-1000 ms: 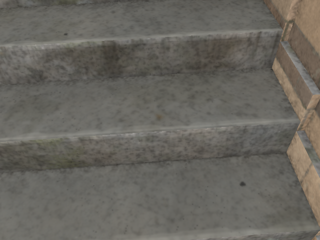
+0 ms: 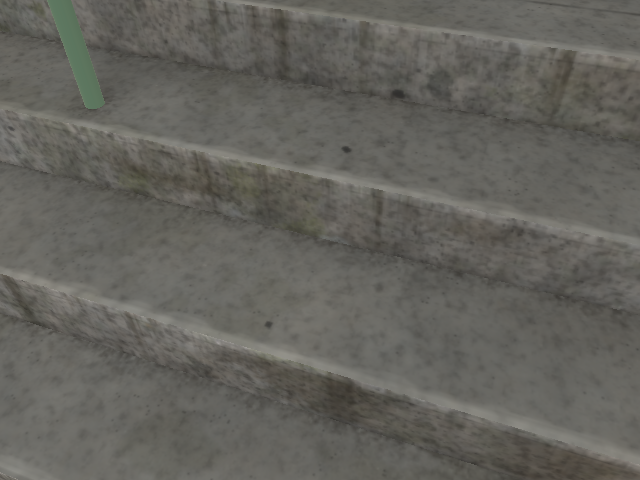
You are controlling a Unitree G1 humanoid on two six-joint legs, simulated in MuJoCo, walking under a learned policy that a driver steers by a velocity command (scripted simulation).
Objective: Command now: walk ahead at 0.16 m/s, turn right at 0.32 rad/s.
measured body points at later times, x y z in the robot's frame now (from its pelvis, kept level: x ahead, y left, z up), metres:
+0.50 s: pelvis +0.18 +0.02 +0.02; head +0.19 +0.01 +0.47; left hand +0.37 +0.16 -0.10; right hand +0.05 -0.16 -0.14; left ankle +0.10 +0.13 -0.71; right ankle +0.20 -0.11 -0.40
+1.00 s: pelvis +0.34 -0.06 +0.18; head +0.35 -0.04 +0.63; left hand +0.51 +0.13 +0.03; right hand +0.35 -0.29 +0.04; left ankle +0.45 +0.05 -0.46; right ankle +0.34 -0.14 -0.55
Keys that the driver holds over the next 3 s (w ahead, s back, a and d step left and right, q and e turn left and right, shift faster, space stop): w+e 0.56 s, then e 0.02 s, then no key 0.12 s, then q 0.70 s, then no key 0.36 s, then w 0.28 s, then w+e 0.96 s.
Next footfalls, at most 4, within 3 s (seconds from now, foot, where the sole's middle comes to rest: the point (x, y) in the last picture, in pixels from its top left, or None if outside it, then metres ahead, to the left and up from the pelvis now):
0.24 left None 0.14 0.12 -0.75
0.64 right None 0.38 -0.15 -0.59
1.12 left None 0.45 0.06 -0.59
1.72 right None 0.37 -0.19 -0.58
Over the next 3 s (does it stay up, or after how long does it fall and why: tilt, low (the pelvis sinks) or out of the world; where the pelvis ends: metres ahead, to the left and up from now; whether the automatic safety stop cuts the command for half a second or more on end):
stays up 0.86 0.06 0.36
